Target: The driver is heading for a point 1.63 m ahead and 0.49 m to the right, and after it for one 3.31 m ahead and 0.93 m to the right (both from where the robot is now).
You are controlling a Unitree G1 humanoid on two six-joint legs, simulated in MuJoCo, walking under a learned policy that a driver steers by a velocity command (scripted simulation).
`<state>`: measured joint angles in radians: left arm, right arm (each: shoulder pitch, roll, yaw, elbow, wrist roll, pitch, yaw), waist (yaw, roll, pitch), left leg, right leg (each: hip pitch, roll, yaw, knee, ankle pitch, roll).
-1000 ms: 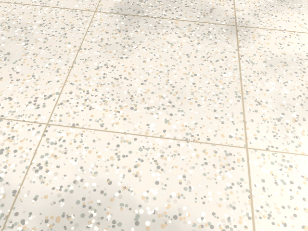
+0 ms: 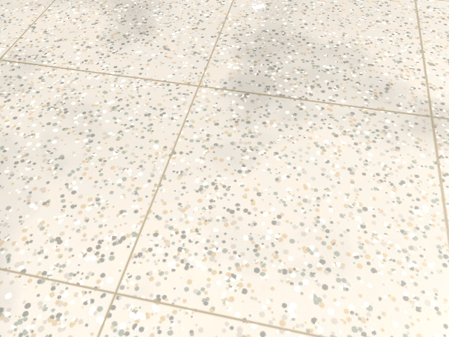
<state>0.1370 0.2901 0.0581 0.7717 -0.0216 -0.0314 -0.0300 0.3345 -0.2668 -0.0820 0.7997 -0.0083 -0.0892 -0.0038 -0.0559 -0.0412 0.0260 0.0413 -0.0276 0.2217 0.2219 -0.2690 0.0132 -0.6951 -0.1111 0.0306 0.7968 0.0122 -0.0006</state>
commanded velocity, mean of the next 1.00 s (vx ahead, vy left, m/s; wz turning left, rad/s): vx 0.50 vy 0.00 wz -0.48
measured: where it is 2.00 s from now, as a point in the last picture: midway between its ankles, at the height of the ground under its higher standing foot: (339, 174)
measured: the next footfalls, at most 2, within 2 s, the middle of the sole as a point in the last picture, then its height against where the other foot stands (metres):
right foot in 0.14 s outside the picture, level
left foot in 0.64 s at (228, 303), level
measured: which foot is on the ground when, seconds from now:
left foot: down 0.00-0.14, up 0.16-0.62, down 0.64-1.00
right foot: up 0.00-0.12, down 0.14-0.66, up 0.68-1.00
